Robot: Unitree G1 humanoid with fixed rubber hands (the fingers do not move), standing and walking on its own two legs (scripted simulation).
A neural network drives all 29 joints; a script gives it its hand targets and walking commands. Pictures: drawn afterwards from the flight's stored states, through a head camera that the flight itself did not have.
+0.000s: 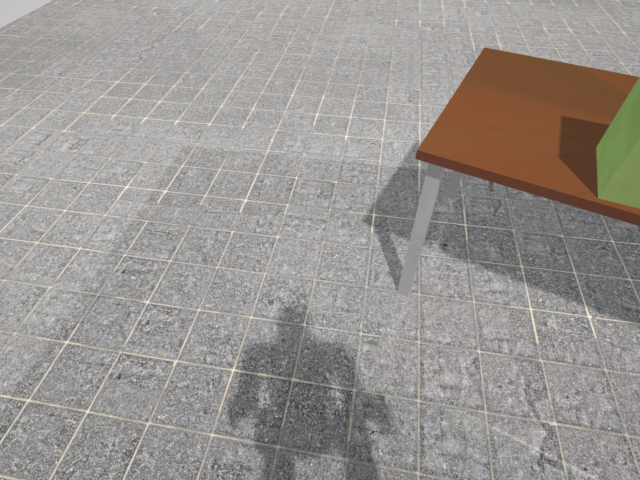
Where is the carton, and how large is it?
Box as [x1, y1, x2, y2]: [596, 77, 639, 208]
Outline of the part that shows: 639,77 596,147 598,198 639,208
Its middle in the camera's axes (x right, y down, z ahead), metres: +0.75 -0.22 +0.80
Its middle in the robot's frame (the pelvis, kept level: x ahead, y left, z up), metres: +0.76 -0.72 +0.01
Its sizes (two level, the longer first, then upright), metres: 0.210 0.200 0.250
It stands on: a table, 0.65 m high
